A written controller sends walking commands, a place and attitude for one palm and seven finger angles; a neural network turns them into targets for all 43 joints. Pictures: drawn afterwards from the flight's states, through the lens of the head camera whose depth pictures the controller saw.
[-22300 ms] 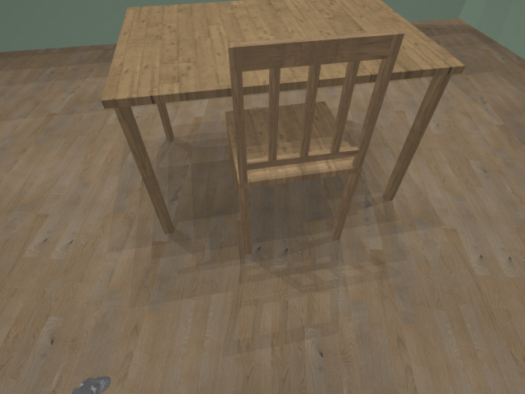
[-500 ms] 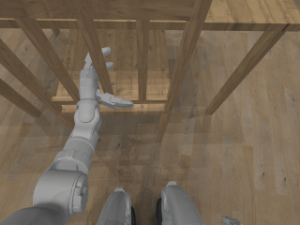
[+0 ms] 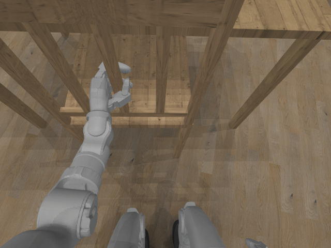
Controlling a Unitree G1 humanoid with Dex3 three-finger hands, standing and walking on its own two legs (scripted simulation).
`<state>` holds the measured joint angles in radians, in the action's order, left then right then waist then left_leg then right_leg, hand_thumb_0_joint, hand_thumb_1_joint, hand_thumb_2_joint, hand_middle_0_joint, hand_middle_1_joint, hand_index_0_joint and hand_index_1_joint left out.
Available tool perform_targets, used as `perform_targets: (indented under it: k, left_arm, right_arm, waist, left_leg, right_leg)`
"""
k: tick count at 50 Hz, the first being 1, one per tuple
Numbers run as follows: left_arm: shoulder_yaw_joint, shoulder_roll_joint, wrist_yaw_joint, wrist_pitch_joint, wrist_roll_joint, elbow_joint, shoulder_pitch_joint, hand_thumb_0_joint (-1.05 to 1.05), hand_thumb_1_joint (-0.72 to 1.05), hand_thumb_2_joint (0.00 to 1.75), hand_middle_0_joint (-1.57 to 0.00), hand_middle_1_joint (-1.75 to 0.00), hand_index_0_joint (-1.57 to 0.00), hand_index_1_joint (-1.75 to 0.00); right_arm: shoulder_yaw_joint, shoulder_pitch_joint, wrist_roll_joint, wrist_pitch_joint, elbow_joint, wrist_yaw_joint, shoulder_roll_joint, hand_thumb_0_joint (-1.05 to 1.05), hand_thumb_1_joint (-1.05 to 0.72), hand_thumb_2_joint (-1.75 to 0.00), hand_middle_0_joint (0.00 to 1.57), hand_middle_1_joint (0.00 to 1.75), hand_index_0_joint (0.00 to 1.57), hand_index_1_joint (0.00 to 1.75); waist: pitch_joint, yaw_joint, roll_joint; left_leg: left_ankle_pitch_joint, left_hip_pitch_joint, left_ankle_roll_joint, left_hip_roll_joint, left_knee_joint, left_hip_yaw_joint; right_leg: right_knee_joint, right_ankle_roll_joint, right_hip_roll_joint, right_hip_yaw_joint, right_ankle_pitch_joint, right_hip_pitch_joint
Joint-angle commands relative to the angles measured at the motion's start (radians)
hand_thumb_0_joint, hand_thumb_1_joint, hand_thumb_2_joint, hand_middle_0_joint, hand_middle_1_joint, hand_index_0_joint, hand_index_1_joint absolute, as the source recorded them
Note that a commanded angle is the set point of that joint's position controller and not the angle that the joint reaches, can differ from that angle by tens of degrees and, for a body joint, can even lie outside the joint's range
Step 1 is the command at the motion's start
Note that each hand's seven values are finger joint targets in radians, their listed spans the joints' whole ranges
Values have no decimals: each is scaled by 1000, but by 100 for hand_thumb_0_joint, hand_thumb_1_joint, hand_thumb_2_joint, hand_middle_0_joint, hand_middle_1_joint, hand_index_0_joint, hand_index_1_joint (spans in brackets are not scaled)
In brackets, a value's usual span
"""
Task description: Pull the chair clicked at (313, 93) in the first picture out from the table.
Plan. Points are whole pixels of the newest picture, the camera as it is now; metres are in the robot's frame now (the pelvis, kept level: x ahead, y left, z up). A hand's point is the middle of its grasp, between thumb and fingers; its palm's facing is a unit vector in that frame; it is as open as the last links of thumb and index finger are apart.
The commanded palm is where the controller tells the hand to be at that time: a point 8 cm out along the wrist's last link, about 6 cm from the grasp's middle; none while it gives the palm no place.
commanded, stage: hook a spindle and tug to test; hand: left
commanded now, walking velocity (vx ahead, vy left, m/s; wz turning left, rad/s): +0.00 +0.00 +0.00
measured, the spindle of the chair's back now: (115, 78) +0.50 +0.10 +0.05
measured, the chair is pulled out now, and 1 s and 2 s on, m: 0.00 0.04 0.21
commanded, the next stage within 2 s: step backward, pulling the chair out in 0.58 s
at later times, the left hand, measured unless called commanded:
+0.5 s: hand (127, 100) +0.45 +0.07 +0.02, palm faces -0.04 -1.00 -0.03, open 5.5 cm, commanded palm +0.41 +0.12 +0.02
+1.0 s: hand (125, 106) +0.42 +0.08 +0.04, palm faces -0.13 -0.99 -0.11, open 5.5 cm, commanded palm +0.41 +0.13 +0.04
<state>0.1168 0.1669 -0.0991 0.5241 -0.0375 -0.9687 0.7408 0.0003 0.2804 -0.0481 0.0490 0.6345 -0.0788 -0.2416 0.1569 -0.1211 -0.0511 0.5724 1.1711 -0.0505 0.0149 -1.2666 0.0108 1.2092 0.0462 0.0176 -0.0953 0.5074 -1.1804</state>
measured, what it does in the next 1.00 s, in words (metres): rises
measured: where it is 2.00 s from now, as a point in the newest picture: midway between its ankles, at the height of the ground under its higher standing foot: outside the picture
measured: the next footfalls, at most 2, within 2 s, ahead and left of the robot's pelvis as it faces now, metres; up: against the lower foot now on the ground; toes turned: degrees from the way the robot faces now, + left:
none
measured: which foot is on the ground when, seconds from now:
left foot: down 0.00-1.00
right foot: down 0.00-1.00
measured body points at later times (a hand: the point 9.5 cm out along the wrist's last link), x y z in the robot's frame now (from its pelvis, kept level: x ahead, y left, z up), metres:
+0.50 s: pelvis +0.02 +0.00 +0.01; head +0.16 +0.00 +0.44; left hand +0.45 +0.13 +0.03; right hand +0.09 -0.25 -0.12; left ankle +0.00 +0.09 -0.62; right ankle +0.03 -0.10 -0.62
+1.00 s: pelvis +0.03 +0.01 +0.10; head +0.15 +0.01 +0.54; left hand +0.43 +0.13 +0.05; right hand +0.09 -0.25 -0.03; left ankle +0.00 +0.09 -0.62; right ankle +0.03 -0.10 -0.62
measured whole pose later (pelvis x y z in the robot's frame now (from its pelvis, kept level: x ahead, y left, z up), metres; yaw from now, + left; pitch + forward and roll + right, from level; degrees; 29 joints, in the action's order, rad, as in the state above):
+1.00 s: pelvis +0.03 +0.01 +0.10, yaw -1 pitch +14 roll -1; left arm -0.01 0.13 -0.10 0.18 -0.05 -0.97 0.56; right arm -0.02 0.26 0.06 0.18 0.61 0.09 -0.23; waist 0.00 -0.11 -0.02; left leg 0.34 0.54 -0.05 0.03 -0.63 0.05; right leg 0.62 0.00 0.02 -0.04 0.27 -0.58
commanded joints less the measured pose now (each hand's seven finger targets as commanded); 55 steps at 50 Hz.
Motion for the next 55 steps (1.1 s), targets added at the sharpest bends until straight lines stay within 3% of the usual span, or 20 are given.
perform_targets:
  k: [1,3,8,10,22,23,28,30,34,35,36,38,39,40,42,44,45,47,52,55]
  left_arm:
    - [-63,-4,40,71,19,219,302,0,90,90,-50,-145,-50,-145]
    - [-29,36,38,64,17,234,283,0,90,90,-50,-145,-50,-145]
    - [-54,9,45,47,8,281,176,0,90,90,-50,-145,-50,-145]
    - [-71,-8,45,43,7,299,178,0,90,90,-50,-145,-50,-145]
    - [-76,-11,40,36,5,434,-22,0,90,90,-50,-145,-50,-145]
    - [-109,-44,43,31,3,439,-28,0,90,90,-50,-145,-50,-145]
    - [-93,-22,44,23,4,461,-60,0,90,90,-50,-145,-50,-145]
    - [-115,-33,42,25,13,468,-20,0,90,90,-50,-145,-50,-145]
    - [-124,-38,38,29,6,527,8,0,90,90,-50,-145,-50,-145]
    - [-8,245,-12,-92,56,644,222,0,90,90,-50,-145,-50,-145]
    - [-45,221,-21,-143,46,733,282,0,90,90,-50,-145,-50,-145]
    - [-67,177,-26,-219,46,635,149,0,90,90,-50,-145,-50,-145]
    - [-86,146,-25,-257,45,541,70,0,90,90,-50,-145,-50,-145]
    - [-110,107,-26,-293,44,430,13,0,90,90,-50,-145,-50,-145]
    - [-124,90,-22,-312,32,334,18,0,90,90,-50,-145,-50,-145]
    - [-128,94,-21,-314,27,254,69,0,90,90,-50,-145,-50,-145]
    - [-110,123,-22,-308,26,241,108,0,90,90,-50,-145,-50,-145]
    - [-126,109,-9,-299,25,188,121,0,90,90,-50,-145,-50,-145]
    - [-149,78,23,-284,17,162,93,0,90,90,-50,-145,-50,-145]
    - [-146,74,31,-278,18,159,55,0,90,90,-50,-145,-50,-145]
  right_arm:
    - [60,142,4,-22,-75,2,-150,0,-90,-90,20,30,20,30]
    - [60,143,4,-17,-77,2,-153,0,-90,-90,20,30,20,30]
    - [59,133,12,-16,-99,-1,-148,0,-90,-90,20,30,20,30]
    - [60,131,13,-17,-104,-2,-147,0,-90,-90,20,30,20,30]
    - [67,124,18,-29,-130,-2,-137,0,-90,-90,20,30,20,30]
    - [65,118,19,-29,-131,-3,-133,0,-90,-90,20,30,20,30]
    - [65,112,21,-32,-134,4,-133,0,-90,-90,20,30,20,30]
    - [65,108,21,-35,-128,7,-132,0,-90,-90,20,30,20,30]
    - [67,100,18,-39,-130,9,-132,0,-90,-90,20,30,20,30]
    - [62,161,82,47,-203,51,-116,0,-90,-90,20,30,20,30]
    - [72,164,97,68,-216,89,-111,0,-90,-90,20,30,20,30]
    - [60,114,104,80,-205,124,-103,0,-90,-90,20,30,20,30]
    - [49,73,106,94,-190,130,-98,0,-90,-90,20,30,20,30]
    - [42,70,109,107,-174,142,-102,0,-90,-90,20,30,20,30]
    - [38,79,109,120,-140,162,-116,0,-90,-90,20,30,20,30]
    - [38,84,109,125,-116,172,-129,0,-90,-90,20,30,20,30]
    - [43,81,109,123,-105,178,-136,0,-90,-90,20,30,20,30]
    - [43,87,107,114,-75,185,-137,0,-90,-90,20,30,20,30]
    - [54,79,101,96,-49,185,-135,0,-90,-90,20,30,20,30]
    - [62,70,95,86,-50,180,-134,0,-90,-90,20,30,20,30]
  waist:
    - [537,-50,-29]
    - [532,-44,-15]
    - [522,-26,-1]
    - [509,-37,4]
    - [524,10,11]
    - [514,-1,6]
    - [489,3,48]
    - [470,-8,17]
    - [520,-7,-2]
    - [698,6,-7]
    - [693,-3,-42]
    - [590,-1,-65]
    - [519,10,-43]
    - [438,7,35]
    - [351,7,101]
    - [326,10,112]
    - [319,16,69]
    - [312,20,-16]
    - [311,32,-123]
    - [303,38,-113]
  left_leg:
    - [-475,-376,28,-19,127,-86]
    - [-476,-352,28,-16,129,-77]
    - [-494,-366,29,-21,146,-76]
    - [-496,-364,26,-21,144,-76]
    - [-586,-385,34,-23,153,-65]
    - [-588,-394,33,-24,152,-65]
    - [-561,-357,28,-20,151,-59]
    - [-564,-371,30,-20,143,-62]
    - [-595,-415,34,-22,139,-67]
    - [-544,-685,25,-23,330,-26]
    - [-561,-725,19,-22,401,-10]
    - [-608,-719,23,-30,454,-26]
    - [-536,-675,22,-37,477,-38]
    - [-526,-650,21,-46,500,-44]
    - [-582,-691,18,-78,572,-56]
    - [-645,-723,23,-91,611,-46]
    - [-687,-758,27,-97,628,-42]
    - [-831,-850,33,-119,657,-54]
    - [-1141,-1072,55,-181,672,-116]
    - [-1208,-1127,63,-201,688,-132]
  right_leg:
    - [-123,-11,-3,78,-392,294]
    - [-126,-10,-3,83,-409,325]
    - [-132,-8,-2,80,-425,347]
    - [-132,-10,-1,78,-430,338]
    - [-124,-5,-8,82,-522,409]
    - [-130,-8,-7,82,-523,397]
    - [-130,-9,-9,88,-535,422]
    - [-123,-7,-11,85,-518,381]
    - [-125,-9,-12,84,-527,385]
    - [-318,-9,-77,181,-612,791]
    - [-373,-17,-89,188,-763,910]
    - [-384,-24,-105,178,-845,881]
    - [-426,-44,-116,198,-759,873]
    - [-451,-45,-117,183,-773,873]
    - [-490,-51,-130,162,-826,886]
    - [-540,-64,-151,177,-937,942]
    - [-559,-62,-160,180,-970,950]
    - [-578,-52,-154,175,-970,931]
    - [-620,-26,-104,147,-700,835]
    - [-633,-23,-80,140,-602,821]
